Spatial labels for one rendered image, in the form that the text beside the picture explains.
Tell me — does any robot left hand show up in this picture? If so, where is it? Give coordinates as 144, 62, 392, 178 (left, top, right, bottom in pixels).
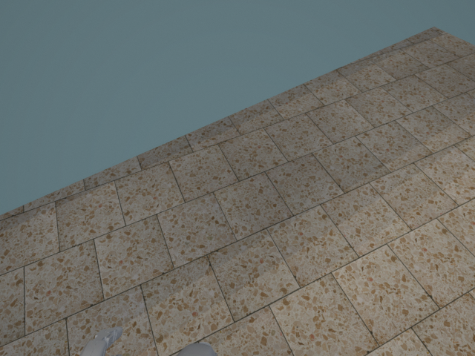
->
79, 326, 123, 356

